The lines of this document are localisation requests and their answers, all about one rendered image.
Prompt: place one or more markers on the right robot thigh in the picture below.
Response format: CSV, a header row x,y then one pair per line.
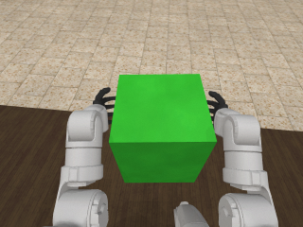
x,y
187,215

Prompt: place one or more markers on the robot left upper arm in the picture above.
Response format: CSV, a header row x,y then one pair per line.
x,y
81,208

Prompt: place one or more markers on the right robot hand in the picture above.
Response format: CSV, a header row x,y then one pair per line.
x,y
217,105

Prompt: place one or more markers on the carton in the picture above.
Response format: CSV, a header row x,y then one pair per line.
x,y
161,131

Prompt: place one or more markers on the robot right upper arm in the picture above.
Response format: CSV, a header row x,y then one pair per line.
x,y
246,210

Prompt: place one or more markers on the robot right forearm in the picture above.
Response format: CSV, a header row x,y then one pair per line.
x,y
243,166

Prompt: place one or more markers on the robot left forearm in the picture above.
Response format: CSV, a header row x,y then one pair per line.
x,y
84,136

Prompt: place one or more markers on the left robot hand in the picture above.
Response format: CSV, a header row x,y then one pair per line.
x,y
101,100

